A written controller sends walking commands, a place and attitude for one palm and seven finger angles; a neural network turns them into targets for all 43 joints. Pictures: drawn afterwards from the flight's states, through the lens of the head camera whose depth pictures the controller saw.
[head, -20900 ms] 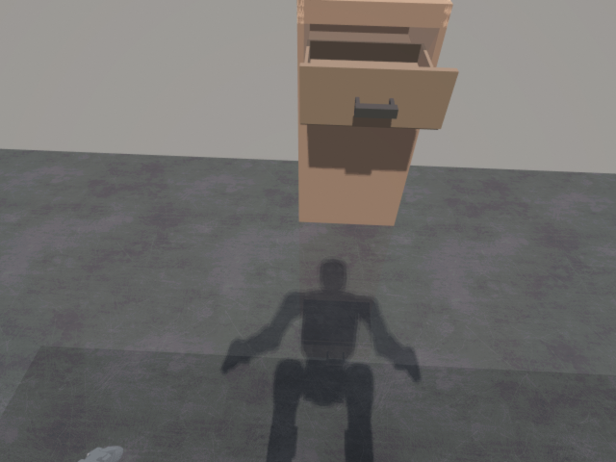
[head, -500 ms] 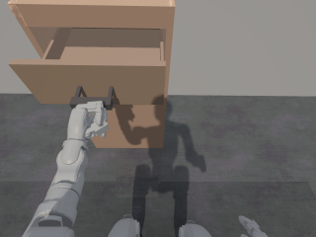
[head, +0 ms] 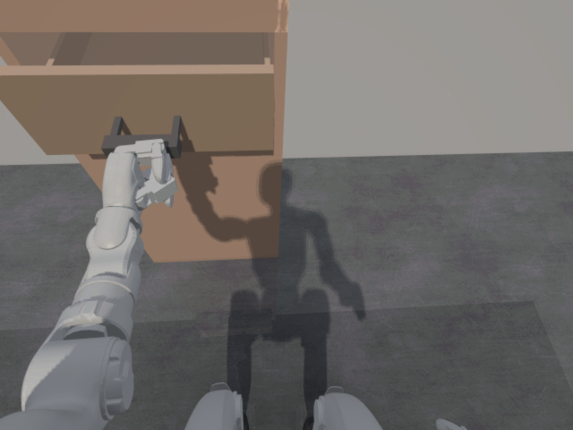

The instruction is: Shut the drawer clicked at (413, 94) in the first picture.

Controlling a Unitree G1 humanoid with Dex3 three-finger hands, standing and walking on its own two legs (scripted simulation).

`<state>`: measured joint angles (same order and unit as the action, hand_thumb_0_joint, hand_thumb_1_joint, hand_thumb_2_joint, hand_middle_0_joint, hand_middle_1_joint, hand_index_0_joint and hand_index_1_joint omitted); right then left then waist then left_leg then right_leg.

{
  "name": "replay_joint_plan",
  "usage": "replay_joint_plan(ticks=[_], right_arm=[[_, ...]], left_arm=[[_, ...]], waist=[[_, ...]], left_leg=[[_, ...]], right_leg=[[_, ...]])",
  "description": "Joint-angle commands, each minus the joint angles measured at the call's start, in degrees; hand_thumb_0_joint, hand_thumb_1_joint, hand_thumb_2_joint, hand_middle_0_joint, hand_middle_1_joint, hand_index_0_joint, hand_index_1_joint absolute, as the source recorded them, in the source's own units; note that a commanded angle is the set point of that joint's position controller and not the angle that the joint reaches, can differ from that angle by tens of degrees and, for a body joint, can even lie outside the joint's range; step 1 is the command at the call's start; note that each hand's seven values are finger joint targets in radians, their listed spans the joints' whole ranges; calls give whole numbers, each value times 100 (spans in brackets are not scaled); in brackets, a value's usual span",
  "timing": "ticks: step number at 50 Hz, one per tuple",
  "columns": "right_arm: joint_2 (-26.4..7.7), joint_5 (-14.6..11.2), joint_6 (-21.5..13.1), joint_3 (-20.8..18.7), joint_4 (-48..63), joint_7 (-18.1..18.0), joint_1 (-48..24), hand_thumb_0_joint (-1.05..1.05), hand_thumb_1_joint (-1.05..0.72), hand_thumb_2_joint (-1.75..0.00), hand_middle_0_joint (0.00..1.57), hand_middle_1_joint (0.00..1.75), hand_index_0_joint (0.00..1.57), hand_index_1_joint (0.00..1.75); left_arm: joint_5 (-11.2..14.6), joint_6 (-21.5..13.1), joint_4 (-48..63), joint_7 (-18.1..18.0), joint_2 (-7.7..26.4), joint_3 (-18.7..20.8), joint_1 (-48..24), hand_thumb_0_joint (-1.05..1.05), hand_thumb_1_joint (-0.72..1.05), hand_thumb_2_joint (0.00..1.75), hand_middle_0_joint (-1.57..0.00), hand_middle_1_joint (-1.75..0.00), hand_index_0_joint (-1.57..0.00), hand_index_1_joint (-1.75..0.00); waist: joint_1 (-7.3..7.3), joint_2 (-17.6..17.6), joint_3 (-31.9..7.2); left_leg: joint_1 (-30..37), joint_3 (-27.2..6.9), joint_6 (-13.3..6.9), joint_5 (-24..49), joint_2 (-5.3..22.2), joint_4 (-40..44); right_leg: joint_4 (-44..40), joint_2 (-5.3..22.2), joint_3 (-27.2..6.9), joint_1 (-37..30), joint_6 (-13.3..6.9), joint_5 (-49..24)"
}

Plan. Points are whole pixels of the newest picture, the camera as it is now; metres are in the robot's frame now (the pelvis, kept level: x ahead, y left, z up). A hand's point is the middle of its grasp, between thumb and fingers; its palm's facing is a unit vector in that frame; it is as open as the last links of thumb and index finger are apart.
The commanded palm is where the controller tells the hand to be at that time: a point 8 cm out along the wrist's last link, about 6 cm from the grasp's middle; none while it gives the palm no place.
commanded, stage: push the drawer shut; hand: left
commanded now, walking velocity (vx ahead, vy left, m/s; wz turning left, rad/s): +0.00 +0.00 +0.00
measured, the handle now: (145, 135) +0.53 +0.20 +0.06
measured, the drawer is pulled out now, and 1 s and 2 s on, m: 0.09 0.00 0.00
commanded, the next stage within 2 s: pull the fist back off the drawer in 1.06 s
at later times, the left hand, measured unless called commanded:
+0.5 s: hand (170, 149) +0.51 +0.16 +0.05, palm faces +0.01 -1.00 -0.04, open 3.2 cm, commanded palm +0.50 +0.20 +0.06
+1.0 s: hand (169, 129) +0.55 +0.17 +0.05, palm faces +0.02 -1.00 -0.05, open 3.2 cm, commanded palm +0.56 +0.19 +0.06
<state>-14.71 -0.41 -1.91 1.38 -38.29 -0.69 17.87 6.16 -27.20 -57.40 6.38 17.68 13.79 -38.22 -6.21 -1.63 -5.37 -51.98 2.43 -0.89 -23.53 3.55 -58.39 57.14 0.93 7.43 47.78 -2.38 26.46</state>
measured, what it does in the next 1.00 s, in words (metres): stands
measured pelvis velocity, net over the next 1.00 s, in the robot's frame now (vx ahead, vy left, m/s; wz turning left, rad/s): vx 0.00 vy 0.02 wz -0.03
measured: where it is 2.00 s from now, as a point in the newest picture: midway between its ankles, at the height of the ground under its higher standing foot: outside the picture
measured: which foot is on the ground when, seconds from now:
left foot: down 0.00-1.00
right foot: down 0.00-1.00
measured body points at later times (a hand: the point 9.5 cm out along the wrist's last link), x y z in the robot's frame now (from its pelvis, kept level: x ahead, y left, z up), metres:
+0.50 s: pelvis +0.00 +0.01 -0.01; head +0.13 +0.02 +0.42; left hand +0.50 +0.21 +0.06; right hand +0.00 -0.25 -0.12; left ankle +0.04 +0.11 -0.67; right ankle +0.01 -0.10 -0.67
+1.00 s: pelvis +0.00 +0.02 -0.02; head +0.15 +0.04 +0.40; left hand +0.54 +0.22 +0.06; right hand -0.04 -0.24 -0.12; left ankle +0.04 +0.11 -0.67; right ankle +0.01 -0.10 -0.67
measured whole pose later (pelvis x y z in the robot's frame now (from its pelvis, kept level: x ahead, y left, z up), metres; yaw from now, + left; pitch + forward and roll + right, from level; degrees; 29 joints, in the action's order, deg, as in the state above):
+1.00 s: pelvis +0.00 +0.02 -0.02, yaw -1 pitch +25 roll -5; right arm -15.1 2.9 0.8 3.0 -38.3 1.2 24.0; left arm -0.7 -25.0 -74.8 4.8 29.0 20.4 -61.0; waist -12.9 -2.5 -6.1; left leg -64.3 1.3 -2.4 -24.6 4.2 -64.0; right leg 59.8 0.3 8.1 58.5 -1.2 25.9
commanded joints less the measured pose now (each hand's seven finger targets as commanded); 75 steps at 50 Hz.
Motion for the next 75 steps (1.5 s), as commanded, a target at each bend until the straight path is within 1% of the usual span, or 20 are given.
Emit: replay_joint_plan(ticks=[1,10,12,16,19,23,29,36,38,41,45,48,50,54,56,59,63,68,71,75], right_arm=[[-897,1,-158,-291,387,-75,620,0,-90,-90,20,30,20,30],[-953,55,-109,-312,339,-30,920,0,-90,-90,20,30,20,30],[-929,64,-94,-321,323,-11,970,0,-90,-90,20,30,20,30],[-997,102,-44,-317,311,14,1112,0,-90,-90,20,30,20,30],[-972,129,-34,-334,276,56,1151,0,-90,-90,20,30,20,30],[-1056,162,28,-323,253,66,1265,0,-90,-90,20,30,20,30],[-1051,215,58,-307,238,81,1370,0,-90,-90,20,30,20,30],[-1142,285,124,-283,203,99,1556,0,-90,-90,20,30,20,30],[-1126,302,131,-289,175,114,1590,0,-90,-90,20,30,20,30],[-1181,316,182,-258,175,105,1675,0,-90,-90,20,30,20,30],[-1139,328,201,-268,141,115,1733,0,-90,-90,20,30,20,30],[-1185,310,187,-235,130,86,1738,0,-90,-90,20,30,20,30],[-1199,327,133,-229,113,72,1757,0,-90,-90,20,30,20,30],[-1244,309,57,-193,69,23,1766,0,-90,-90,20,30,20,30],[-1260,313,14,-190,50,10,1795,0,-90,-90,20,30,20,30],[-1257,297,-66,-167,31,5,1763,0,-90,-90,20,30,20,30],[-1275,329,-81,-168,43,22,1782,0,-90,-90,20,30,20,30],[-1286,336,-67,-167,93,70,1735,0,-90,-90,20,30,20,30],[-1302,346,-45,-173,149,88,1753,0,-90,-90,20,30,20,30],[-1271,355,6,-198,174,141,1737,0,-90,-90,20,30,20,30]], left_arm=[[144,-410,1062,-90,1405,408,-3412,0,90,90,-140,-160,-140,-160],[112,-381,767,14,1824,722,-3886,0,90,90,-140,-160,-140,-160],[92,-373,758,2,1657,589,-4081,0,90,90,-140,-160,-140,-160],[16,-345,578,-58,2008,856,-4131,0,90,90,-140,-160,-140,-160],[-37,-363,602,-84,1738,633,-4455,0,90,90,-140,-160,-140,-160],[-143,-347,417,-158,2082,835,-4640,0,90,90,-140,-160,-140,-160],[-260,-326,302,-239,1952,654,-5108,0,90,90,-140,-160,-140,-160],[-427,-301,123,-360,2350,866,-5470,0,90,90,-140,-160,-140,-160],[-449,-280,82,-383,2252,796,-5601,0,90,90,-140,-160,-140,-160],[-498,-219,-107,-406,2644,1047,-5636,0,90,90,-140,-160,-140,-160],[-535,-206,-44,-393,2296,723,-6062,0,90,90,-140,-160,-140,-160],[-541,-117,-285,-441,2367,668,-6160,0,90,90,-140,-160,-140,-160],[-543,-165,-51,-454,2380,601,-6453,0,90,90,-140,-160,-140,-160],[-514,-89,-188,-432,2495,576,-6520,0,90,90,-140,-160,-140,-160],[-497,-104,-10,-427,2514,548,-6711,0,90,90,-140,-160,-140,-160],[-456,1,-182,-447,2332,415,-6647,0,90,90,-140,-160,-140,-160],[-486,13,-104,-469,2448,512,-6705,0,90,90,-140,-160,-140,-160],[-494,61,-381,-480,2216,413,-6504,0,90,90,-140,-160,-140,-160],[-538,27,-304,-472,2501,652,-6403,0,90,90,-140,-160,-140,-160],[-504,54,-390,-441,2314,659,-6088,0,90,90,-140,-160,-140,-160]], waist=[[-375,-191,-2303],[-478,-259,-2609],[-548,-406,-2636],[-544,-358,-2657],[-626,-587,-2697],[-681,-535,-2663],[-854,-713,-2726],[-906,-881,-2952],[-957,-985,-2938],[-1002,-745,-2927],[-1162,-1018,-2899],[-1275,-890,-2580],[-1313,-1215,-2739],[-1380,-1168,-2750],[-1374,-1395,-2934],[-1411,-1340,-2779],[-1353,-1359,-2916],[-1370,-1087,-2566],[-1234,-1170,-2828],[-1156,-1062,-2729]], left_leg=[[1319,-370,-123,571,-296,567],[1250,-397,-149,829,-260,399],[1402,-425,-140,898,-244,392],[1348,-450,-146,971,-223,359],[1611,-522,-122,956,-203,369],[1593,-585,-123,908,-175,355],[1703,-648,-126,939,-159,287],[1847,-767,-103,1149,-130,230],[1921,-780,-99,1178,-122,211],[1663,-761,-130,1213,-113,150],[1854,-834,-119,1207,-94,140],[1477,-821,-137,623,-104,178],[1674,-886,-129,580,-90,202],[1591,-939,-123,277,-60,237],[1799,-974,-107,354,-51,259],[1732,-1034,-104,45,-42,328],[1744,-1048,-95,112,-52,294],[1456,-1065,-111,-272,-75,329],[1491,-1029,-104,-90,-94,274],[1481,-998,-112,60,-104,239]], right_leg=[[-924,-209,-811,-737,192,-960],[-816,-264,-820,-676,194,-1150],[-799,-272,-766,-486,201,-1155],[-774,-305,-747,-429,197,-1157],[-758,-321,-662,-116,185,-1012],[-728,-341,-612,70,172,-884],[-684,-356,-574,372,174,-844],[-580,-361,-502,573,148,-891],[-595,-371,-487,677,149,-892],[-593,-386,-506,534,165,-949],[-568,-392,-465,864,158,-901],[-644,-390,-501,973,179,-539],[-601,-381,-491,1134,156,-506],[-616,-373,-488,1200,168,-349],[-602,-368,-477,1239,155,-398],[-633,-371,-459,1350,160,-253],[-586,-361,-442,1292,137,-292],[-607,-357,-446,1368,139,-84],[-546,-353,-448,1240,122,-160],[-546,-356,-430,1193,116,-233]])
